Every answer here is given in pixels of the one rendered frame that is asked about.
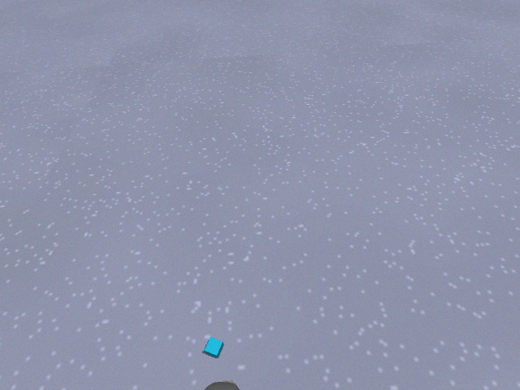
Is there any small box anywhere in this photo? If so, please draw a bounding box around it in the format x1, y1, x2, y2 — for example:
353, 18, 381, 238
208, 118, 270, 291
205, 337, 224, 358

